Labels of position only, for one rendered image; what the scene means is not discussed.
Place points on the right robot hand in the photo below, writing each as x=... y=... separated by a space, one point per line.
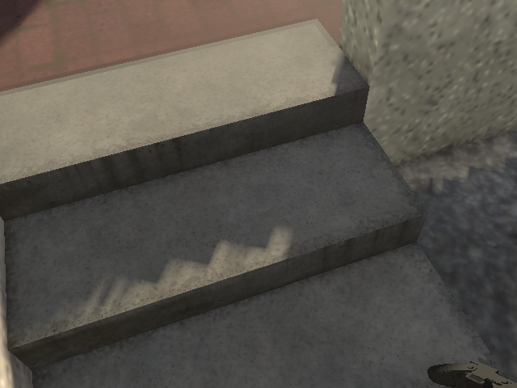
x=474 y=375

